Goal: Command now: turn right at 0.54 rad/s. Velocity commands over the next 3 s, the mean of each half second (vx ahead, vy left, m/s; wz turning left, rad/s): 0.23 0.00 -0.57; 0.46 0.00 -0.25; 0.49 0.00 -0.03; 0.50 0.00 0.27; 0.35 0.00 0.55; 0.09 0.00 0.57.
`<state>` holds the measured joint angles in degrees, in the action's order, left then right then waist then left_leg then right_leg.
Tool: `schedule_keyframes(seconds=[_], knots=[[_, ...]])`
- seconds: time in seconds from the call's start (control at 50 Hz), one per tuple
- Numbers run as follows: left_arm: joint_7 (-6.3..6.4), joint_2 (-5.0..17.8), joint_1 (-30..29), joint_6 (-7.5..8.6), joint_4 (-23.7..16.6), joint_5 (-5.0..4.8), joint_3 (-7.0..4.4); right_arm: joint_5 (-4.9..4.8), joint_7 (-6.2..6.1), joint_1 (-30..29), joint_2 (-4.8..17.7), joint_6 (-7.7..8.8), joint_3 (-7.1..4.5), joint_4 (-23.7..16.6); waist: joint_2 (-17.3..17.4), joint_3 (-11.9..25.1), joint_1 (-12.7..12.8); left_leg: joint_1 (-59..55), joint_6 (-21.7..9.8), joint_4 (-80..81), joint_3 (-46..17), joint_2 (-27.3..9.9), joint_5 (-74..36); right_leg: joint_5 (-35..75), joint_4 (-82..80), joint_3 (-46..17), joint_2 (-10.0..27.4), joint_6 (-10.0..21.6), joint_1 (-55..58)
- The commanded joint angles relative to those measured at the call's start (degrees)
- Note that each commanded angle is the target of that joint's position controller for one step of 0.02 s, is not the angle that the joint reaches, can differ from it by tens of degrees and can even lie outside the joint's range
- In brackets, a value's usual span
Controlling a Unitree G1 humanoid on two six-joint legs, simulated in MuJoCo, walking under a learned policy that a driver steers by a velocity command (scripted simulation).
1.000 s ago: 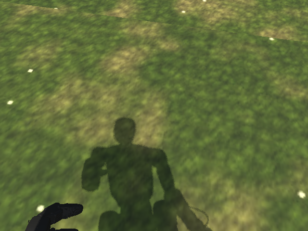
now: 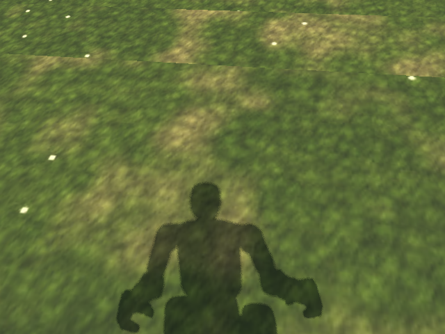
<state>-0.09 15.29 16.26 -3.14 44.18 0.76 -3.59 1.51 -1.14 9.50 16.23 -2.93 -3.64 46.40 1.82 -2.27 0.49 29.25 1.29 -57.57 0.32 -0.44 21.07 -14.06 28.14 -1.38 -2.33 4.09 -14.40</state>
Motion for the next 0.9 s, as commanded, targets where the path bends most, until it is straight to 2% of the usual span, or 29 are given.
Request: schedule_keyframes(seconds=[0.02,0.08,0.12,0.16,0.22,0.26,0.28,0.3,0.32,0.34,0.36,0.38,0.4,0.42,0.46,0.52,0.58,0.62,0.68,0.72,0.74,0.76,0.78,0.8,0.82,0.84,0.86,0.88,0.9], knots=[[0.10,8.6,-2.0,1.40,-4.6,-0.70,-2.21,-0.01,0.45,0.5,4.2,0.83,-1.12,-3.1,-6.6,4.5,-0.9,4.5,0.8,-3.7,-2.0,0.3,-1.6,19.4,-10.2,-15.2,12.1,8.1,7.7],[0.43,9.3,1.0,1.42,-4.2,-0.53,-2.62,-0.41,0.04,-1.5,3.7,0.58,-0.70,-4.4,-8.3,4.1,1.1,6.2,1.5,2.1,-2.7,0.4,-0.6,18.7,-9.5,-17.9,12.4,8.9,11.6],[0.40,9.6,2.9,1.17,-4.1,-0.20,-2.87,0.00,0.31,-2.4,4.4,0.75,-0.59,-5.1,-9.2,5.1,2.5,5.1,1.6,6.3,-2.6,0.5,0.5,0.4,-12.2,-21.4,12.0,10.1,11.9],[0.04,10.1,3.0,1.01,-4.3,0.33,-3.07,0.25,0.77,-4.1,4.8,1.14,-0.50,-6.1,-10.2,3.3,3.3,4.0,1.4,10.5,-2.5,1.1,2.0,-13.4,-14.6,-25.4,11.9,11.0,9.9],[-0.49,11.2,2.3,1.30,-4.6,0.75,-3.47,0.02,1.01,-4.3,4.7,2.44,-0.17,-6.9,-9.3,1.9,3.0,-0.6,0.3,16.5,-2.6,2.3,4.3,-17.0,-14.5,-28.5,11.2,11.3,6.3],[-0.94,11.5,0.3,1.64,-5.0,0.79,-3.64,-0.49,0.80,-2.2,4.6,3.49,0.05,-6.9,-9.0,1.9,1.3,-7.5,-1.2,21.7,-2.7,3.5,4.7,-17.1,-13.7,-29.7,10.1,10.5,1.8],[-1.13,11.4,-2.3,1.74,-5.6,0.58,-3.66,-0.81,0.52,0.7,4.3,3.96,0.15,-6.3,-8.5,1.7,-1.1,-14.3,-2.2,26.9,-2.5,4.0,2.9,-17.2,-12.7,-29.0,8.4,9.2,-3.0],[-1.06,10.8,-5.5,1.78,-6.4,0.18,-3.57,-1.00,-0.02,5.7,3.7,4.47,0.20,-4.9,-7.1,1.3,-4.8,-24.1,-3.1,35.5,-1.9,4.0,-3.1,-18.7,-10.1,-27.0,5.4,6.8,-9.7],[-0.73,8.6,-6.9,2.25,-7.1,-0.14,-3.12,-0.68,-0.90,10.6,6.5,5.01,-0.54,-3.7,-2.4,1.7,-7.2,-35.5,-4.1,40.0,-5.9,-0.6,-2.2,-22.1,-3.2,-22.6,1.2,3.1,-19.9],[-0.58,2.3,-4.4,2.94,-7.8,-0.39,-1.45,-0.02,-1.64,14.8,11.7,5.39,-1.33,-3.8,9.8,5.2,-7.0,-40.8,-6.0,47.5,-23.0,-16.9,15.8,-22.8,16.2,-10.9,-5.2,-0.1,-24.4],[-0.38,5.1,-6.7,3.28,-9.0,0.70,-1.67,1.12,-1.66,10.7,16.4,5.26,-2.39,-4.5,9.3,-0.7,-5.6,-32.8,-10.4,53.2,-38.8,-23.5,26.8,-17.2,23.9,-7.1,-6.9,-0.5,-33.1],[-0.83,8.2,-7.7,3.49,-9.2,1.67,-2.29,0.99,-1.37,8.2,12.8,5.35,-1.87,-4.4,4.3,-4.7,-2.8,-28.4,-11.8,51.9,-35.4,-22.7,25.9,-11.6,28.3,-8.8,-1.0,-0.2,-33.0],[-1.76,8.6,-5.8,3.68,-7.5,1.50,-2.53,0.12,-0.86,5.4,8.8,5.74,-0.83,-5.0,3.1,-5.5,-1.2,-27.5,-10.3,51.9,-28.7,-18.7,20.7,-7.6,29.4,-8.0,-0.2,-0.9,-31.8],[-2.46,8.1,-3.6,3.53,-6.0,1.24,-2.48,-0.08,-0.47,4.1,7.2,6.14,-0.37,-5.5,4.0,-4.8,-0.4,-27.5,-9.0,51.9,-21.6,-15.3,12.7,-4.4,30.7,-6.8,0.2,-2.0,-30.3],[-3.67,7.2,-3.5,3.10,-5.4,1.59,-2.22,-0.13,-0.33,5.9,6.2,7.00,-0.06,-4.8,5.1,-2.7,-1.1,-28.2,-8.6,51.3,-12.6,-12.4,0.1,0.0,35.2,-4.5,1.5,-3.1,-29.5],[-4.37,5.6,-7.9,2.88,-7.1,1.45,-1.52,-0.06,0.72,10.9,6.0,7.86,-0.19,-2.8,3.4,-2.7,-3.0,-30.0,-9.2,50.4,-6.8,-12.0,-11.0,3.4,35.5,-3.7,2.4,-3.8,-32.4],[-4.42,4.3,-12.3,3.08,-8.3,1.60,-0.73,-0.01,1.29,13.6,5.7,8.23,-0.05,-1.0,3.9,-3.9,-4.1,-30.5,-9.9,50.1,-3.1,-11.6,-20.6,5.4,27.6,-2.8,1.8,-4.1,-32.0],[-4.69,3.2,-15.5,3.38,-9.3,1.71,0.07,-0.20,1.43,13.7,5.9,8.28,0.02,-0.2,4.6,-4.2,-4.4,-29.6,-9.7,49.7,0.0,-11.1,-25.4,7.0,19.4,0.4,2.0,-3.8,-28.1],[-4.93,2.3,-19.5,3.66,-10.8,1.81,1.07,-0.52,1.15,16.3,6.8,7.97,-0.03,2.3,5.2,-4.6,-5.0,-30.3,-9.7,49.1,1.4,-12.7,-32.0,5.0,9.6,5.9,2.3,-1.5,-21.3],[-4.12,3.0,-16.8,3.97,-10.0,1.91,0.95,-0.62,0.95,17.1,8.2,7.55,-0.15,3.9,5.9,-2.7,-2.9,-32.3,-9.3,43.4,2.6,-13.6,-50.0,1.7,6.0,8.2,0.0,1.3,-14.0],[-3.44,4.0,-11.8,4.34,-8.5,1.95,0.49,-0.63,0.86,17.1,9.1,7.30,-0.27,4.6,6.1,0.6,-0.2,-33.1,-8.8,36.3,3.5,-13.6,-61.3,0.3,4.3,8.9,-2.1,2.7,-7.7],[-2.67,5.2,-2.3,5.05,-5.3,2.24,-0.12,-1.05,0.69,16.6,9.3,6.95,-0.14,5.0,4.8,6.1,4.5,-30.5,-7.6,25.3,5.6,-12.2,-63.6,3.5,-0.1,8.8,-3.3,4.4,4.5],[-1.76,8.3,7.0,5.55,-2.5,3.15,-1.23,-1.31,0.66,16.2,7.8,7.04,0.47,3.9,2.8,12.5,8.3,-19.8,-6.7,12.0,6.3,-10.7,-49.2,1.4,0.0,2.0,3.1,6.1,20.4],[-0.85,15.1,11.9,5.71,-1.8,3.50,-2.71,-2.33,1.82,18.6,0.2,7.30,2.26,0.2,-12.7,21.4,6.9,1.2,-4.0,-9.8,7.3,-1.9,-5.7,-4.9,-3.0,-26.8,23.2,12.2,38.3],[-0.60,15.2,12.5,5.45,-1.8,0.97,-2.94,-1.31,1.47,16.7,6.0,7.22,0.47,0.9,-9.6,24.4,7.9,5.1,-4.7,-18.5,-1.8,1.6,7.9,3.2,-9.3,-40.3,26.7,14.3,35.5],[-0.41,13.1,7.1,5.38,-0.8,0.38,-2.38,-1.35,1.51,12.0,6.5,7.17,0.01,-0.4,-6.4,14.0,4.9,8.5,-5.2,-19.1,-3.8,-1.8,2.4,6.8,-9.3,-28.8,23.1,12.4,27.9],[-0.47,9.2,3.5,5.76,-0.8,0.42,-1.33,-1.40,1.79,10.7,4.7,7.67,0.74,-0.6,-4.9,7.3,3.0,7.6,-5.3,-15.3,-2.9,-3.7,-1.3,11.9,-11.1,-21.3,20.4,10.9,19.1],[-0.56,6.8,0.7,6.15,-0.7,0.50,-0.57,-0.97,2.00,11.1,3.8,7.35,0.77,0.3,-4.1,4.1,0.8,5.4,-5.1,-11.2,-2.4,-5.3,-3.1,13.8,-12.9,-15.9,17.0,8.6,13.7],[-0.55,5.4,-0.6,6.51,-0.4,0.15,-0.02,-0.03,2.20,13.0,3.4,6.42,0.86,1.1,-5.8,2.6,-1.2,2.2,-4.5,-8.7,-2.0,-6.0,-3.7,15.8,-14.5,-12.2,14.7,7.4,9.2]])
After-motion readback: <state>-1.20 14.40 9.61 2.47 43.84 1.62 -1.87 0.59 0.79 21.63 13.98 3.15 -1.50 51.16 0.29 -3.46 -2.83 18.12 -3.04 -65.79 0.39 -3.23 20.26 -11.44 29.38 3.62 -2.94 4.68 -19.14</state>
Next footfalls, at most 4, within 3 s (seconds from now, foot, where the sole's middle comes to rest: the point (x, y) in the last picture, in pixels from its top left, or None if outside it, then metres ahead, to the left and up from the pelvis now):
0.32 left None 0.08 0.12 -0.78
0.78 right None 0.29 -0.20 -0.78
1.32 left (306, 274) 0.66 -0.17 -0.78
1.84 right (385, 220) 0.85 -0.46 -0.78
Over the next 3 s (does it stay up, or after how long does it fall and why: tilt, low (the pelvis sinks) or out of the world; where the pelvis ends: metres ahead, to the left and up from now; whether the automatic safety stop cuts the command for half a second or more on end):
stays up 1.07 -0.39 -0.01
